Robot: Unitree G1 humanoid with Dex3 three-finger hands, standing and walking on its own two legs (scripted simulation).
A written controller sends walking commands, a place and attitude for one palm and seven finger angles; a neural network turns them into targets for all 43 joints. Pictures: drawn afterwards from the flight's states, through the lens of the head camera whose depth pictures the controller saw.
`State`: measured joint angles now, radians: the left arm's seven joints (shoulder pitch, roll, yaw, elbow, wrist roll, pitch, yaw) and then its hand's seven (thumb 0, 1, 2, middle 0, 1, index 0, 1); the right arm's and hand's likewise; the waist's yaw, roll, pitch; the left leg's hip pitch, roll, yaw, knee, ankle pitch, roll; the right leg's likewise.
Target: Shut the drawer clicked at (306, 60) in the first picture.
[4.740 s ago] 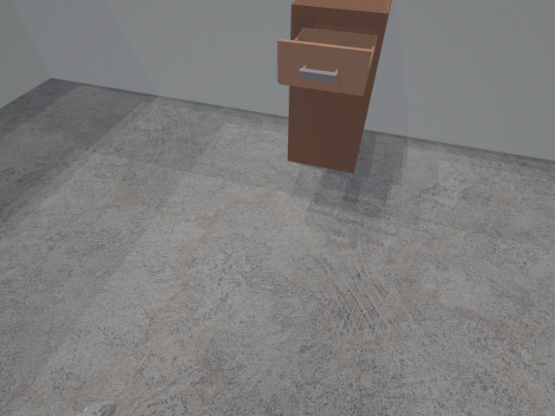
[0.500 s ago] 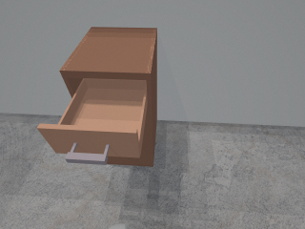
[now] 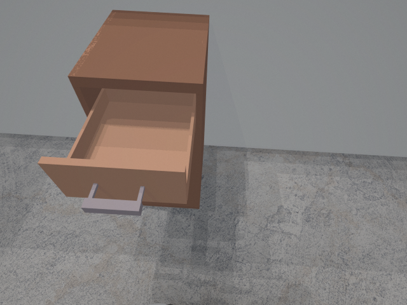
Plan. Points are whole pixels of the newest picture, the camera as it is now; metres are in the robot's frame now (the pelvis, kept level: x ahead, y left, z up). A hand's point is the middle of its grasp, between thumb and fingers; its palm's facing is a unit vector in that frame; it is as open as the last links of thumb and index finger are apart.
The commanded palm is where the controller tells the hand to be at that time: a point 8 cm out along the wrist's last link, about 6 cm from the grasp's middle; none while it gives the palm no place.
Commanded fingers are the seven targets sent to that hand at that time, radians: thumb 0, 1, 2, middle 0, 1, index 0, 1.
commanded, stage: come to a stop and stand still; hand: left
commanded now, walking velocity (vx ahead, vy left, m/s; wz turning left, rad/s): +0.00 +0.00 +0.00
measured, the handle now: (115, 197) +0.35 +0.25 -0.08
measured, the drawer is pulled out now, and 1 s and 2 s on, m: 0.28 0.28 0.28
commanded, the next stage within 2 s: look again from close up in 1.58 s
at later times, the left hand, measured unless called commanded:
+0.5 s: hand out of the picture -0.04 +0.11 -0.17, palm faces +0.11 -0.98 -0.19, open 7.3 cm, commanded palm none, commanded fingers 0.00 0.90 0.90 -0.20 -0.30 -0.20 -0.30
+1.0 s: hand out of the picture -0.09 +0.10 -0.17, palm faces +0.10 -0.99 -0.14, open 7.4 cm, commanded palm none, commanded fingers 0.00 0.90 0.90 -0.20 -0.30 -0.20 -0.30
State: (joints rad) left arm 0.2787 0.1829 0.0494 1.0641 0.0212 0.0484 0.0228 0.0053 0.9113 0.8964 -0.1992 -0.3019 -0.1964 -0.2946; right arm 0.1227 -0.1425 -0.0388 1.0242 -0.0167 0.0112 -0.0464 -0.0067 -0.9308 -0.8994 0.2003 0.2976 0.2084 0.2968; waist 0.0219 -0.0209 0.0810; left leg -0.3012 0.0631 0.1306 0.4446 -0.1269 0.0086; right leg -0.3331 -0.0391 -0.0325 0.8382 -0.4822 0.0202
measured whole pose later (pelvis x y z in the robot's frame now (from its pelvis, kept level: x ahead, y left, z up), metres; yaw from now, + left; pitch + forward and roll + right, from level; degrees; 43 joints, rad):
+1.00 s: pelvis -0.06 -0.05 +0.01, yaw +2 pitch -1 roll +0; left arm 0.34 0.11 0.01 1.15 0.01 0.00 0.03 0.01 0.91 0.90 -0.20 -0.30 -0.20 -0.29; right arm 0.35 -0.09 0.00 1.15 -0.01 0.00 -0.04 0.01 -0.91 -0.90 0.20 0.30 0.20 0.30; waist 0.01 -0.01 0.01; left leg -0.14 0.03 0.04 0.40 -0.23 -0.01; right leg -0.20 0.02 -0.10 0.38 -0.16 -0.05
